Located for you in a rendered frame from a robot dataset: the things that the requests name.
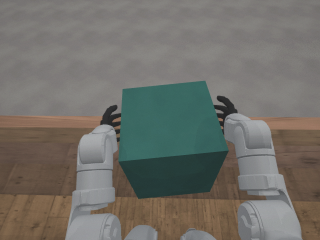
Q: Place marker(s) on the robot thigh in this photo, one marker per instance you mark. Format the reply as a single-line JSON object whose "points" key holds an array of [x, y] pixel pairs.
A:
{"points": [[197, 235], [142, 232]]}

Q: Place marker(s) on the robot right upper arm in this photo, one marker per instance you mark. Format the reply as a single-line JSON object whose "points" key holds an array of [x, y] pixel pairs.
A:
{"points": [[267, 220]]}

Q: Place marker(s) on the left robot forearm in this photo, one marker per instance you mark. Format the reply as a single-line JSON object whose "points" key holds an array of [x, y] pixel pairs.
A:
{"points": [[94, 179]]}

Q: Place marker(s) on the robot right thigh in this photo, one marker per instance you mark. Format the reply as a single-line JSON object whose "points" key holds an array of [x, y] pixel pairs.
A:
{"points": [[197, 235]]}

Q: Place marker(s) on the robot left upper arm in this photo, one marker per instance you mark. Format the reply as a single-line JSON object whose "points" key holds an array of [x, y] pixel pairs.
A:
{"points": [[104, 226]]}

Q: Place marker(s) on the left robot hand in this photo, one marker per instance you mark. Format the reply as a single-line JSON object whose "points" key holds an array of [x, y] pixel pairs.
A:
{"points": [[107, 119]]}

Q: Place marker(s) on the robot left thigh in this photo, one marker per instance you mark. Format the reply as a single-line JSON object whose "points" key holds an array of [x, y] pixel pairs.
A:
{"points": [[142, 232]]}

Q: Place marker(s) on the carton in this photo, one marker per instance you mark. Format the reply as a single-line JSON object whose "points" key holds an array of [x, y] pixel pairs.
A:
{"points": [[171, 141]]}

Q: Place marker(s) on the right robot hand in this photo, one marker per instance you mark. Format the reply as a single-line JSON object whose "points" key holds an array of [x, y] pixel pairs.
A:
{"points": [[227, 109]]}

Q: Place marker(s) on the right robot forearm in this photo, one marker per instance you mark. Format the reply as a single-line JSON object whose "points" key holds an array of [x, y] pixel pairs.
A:
{"points": [[257, 164]]}

